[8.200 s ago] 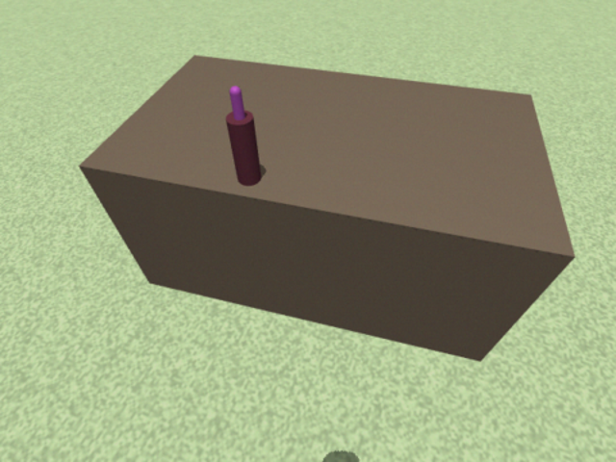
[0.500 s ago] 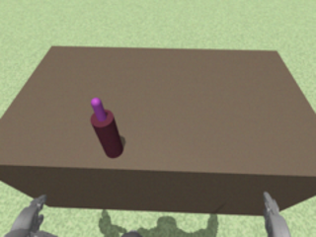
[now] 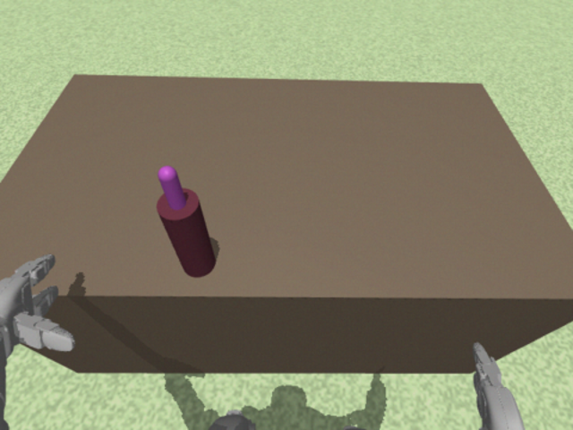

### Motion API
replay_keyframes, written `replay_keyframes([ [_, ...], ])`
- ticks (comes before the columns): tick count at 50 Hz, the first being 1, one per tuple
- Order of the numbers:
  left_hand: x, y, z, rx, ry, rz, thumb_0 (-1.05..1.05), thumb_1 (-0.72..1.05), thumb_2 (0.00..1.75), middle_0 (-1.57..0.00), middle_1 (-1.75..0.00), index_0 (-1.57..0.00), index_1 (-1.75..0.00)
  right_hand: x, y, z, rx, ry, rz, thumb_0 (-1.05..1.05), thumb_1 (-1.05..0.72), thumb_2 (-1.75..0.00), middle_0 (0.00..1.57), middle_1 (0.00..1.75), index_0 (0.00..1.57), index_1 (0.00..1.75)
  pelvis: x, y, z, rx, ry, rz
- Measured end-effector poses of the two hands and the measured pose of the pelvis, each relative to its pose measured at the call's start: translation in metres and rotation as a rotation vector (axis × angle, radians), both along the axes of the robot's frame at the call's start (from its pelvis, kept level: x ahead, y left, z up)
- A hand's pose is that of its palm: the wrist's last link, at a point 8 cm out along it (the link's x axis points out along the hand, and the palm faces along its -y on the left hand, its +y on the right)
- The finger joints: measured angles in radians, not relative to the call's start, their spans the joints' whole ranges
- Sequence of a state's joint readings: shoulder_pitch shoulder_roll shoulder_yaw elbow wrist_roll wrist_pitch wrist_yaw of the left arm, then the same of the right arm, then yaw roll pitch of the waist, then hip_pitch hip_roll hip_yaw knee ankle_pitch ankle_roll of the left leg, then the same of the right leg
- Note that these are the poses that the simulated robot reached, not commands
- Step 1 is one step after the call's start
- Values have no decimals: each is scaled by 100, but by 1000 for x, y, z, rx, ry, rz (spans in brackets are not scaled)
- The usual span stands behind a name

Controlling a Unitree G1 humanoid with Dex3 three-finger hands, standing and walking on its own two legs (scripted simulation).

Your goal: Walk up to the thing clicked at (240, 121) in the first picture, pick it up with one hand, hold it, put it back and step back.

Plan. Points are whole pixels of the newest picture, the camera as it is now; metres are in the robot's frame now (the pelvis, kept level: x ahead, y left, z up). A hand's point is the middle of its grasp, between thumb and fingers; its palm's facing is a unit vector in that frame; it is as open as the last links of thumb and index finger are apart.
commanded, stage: go down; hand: left
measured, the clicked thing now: (185, 224) +0.42 +0.18 +0.00
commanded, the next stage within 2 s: approach in 0.82 s
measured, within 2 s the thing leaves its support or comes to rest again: neither
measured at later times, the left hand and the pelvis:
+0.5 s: hand (48, 271) +0.33 +0.36 +0.01, palm faces +0.15 -0.98 -0.12, open 17.7 cm; pelvis +0.00 +0.01 +0.00, yaw -1 degrees
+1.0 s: hand (39, 250) +0.35 +0.38 +0.03, palm faces +0.16 -0.98 -0.08, open 17.7 cm; pelvis +0.00 +0.01 +0.00, yaw -1 degrees
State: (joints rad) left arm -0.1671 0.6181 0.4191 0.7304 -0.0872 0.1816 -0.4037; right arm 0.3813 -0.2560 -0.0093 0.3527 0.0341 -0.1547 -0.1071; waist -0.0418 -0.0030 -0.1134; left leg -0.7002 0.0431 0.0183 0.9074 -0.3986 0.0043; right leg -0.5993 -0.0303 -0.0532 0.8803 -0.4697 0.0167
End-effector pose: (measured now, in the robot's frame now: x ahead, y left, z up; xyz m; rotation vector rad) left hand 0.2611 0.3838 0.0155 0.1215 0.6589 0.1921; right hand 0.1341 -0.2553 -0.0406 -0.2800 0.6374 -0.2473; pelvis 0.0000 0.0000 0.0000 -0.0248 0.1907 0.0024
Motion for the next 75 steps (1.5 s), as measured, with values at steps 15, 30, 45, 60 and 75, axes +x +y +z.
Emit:
replay_keyframes([
  [15,30,18,7,-23,-126,-19,-1,-60,1,-7,-5,-7,-5,-3,11,3,-17,15,43,-1,49,-6,6,5,6,5,-5,6,1,-13,22,-6],
  [30,47,32,17,-34,-196,-18,-1,-60,0,-7,-3,-7,-3,0,15,8,-32,13,50,-1,49,-6,6,5,6,5,-4,12,1,-22,37,-10],
  [45,63,39,24,-46,-249,-22,-1,-60,0,-6,-3,-7,-3,1,17,5,-38,32,44,-1,49,-6,6,5,6,5,1,15,0,-29,59,-15],
  [60,90,17,3,-131,-425,-44,-1,-61,0,-8,-3,-7,-4,9,25,-9,-34,33,100,-1,51,-5,5,5,5,5,-4,13,-17,-35,121,-6],
  [75,138,-70,-93,-184,-630,-106,-1,-61,3,-8,-6,-7,-7,-17,-7,-10,-200,35,53,-1,53,-5,6,5,6,5,-23,11,-65,-49,232,-31],
])
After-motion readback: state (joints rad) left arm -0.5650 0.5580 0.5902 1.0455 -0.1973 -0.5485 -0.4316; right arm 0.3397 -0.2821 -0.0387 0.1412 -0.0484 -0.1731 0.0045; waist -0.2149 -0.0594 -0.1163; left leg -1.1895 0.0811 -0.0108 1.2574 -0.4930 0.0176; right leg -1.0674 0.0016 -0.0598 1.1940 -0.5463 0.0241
